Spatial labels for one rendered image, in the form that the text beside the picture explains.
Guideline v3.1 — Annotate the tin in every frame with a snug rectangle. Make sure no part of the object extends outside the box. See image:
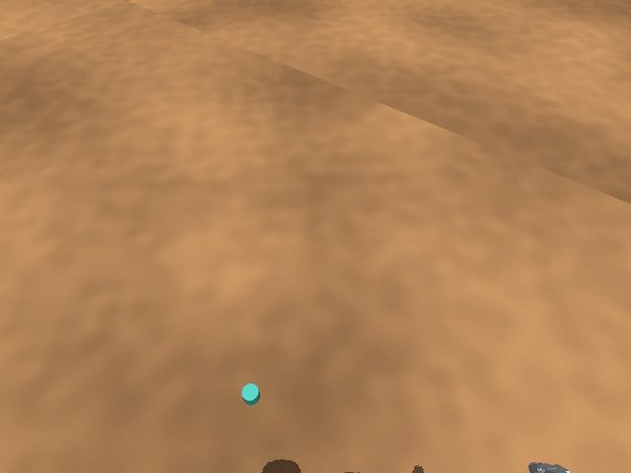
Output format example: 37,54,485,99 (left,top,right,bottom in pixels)
242,383,260,405

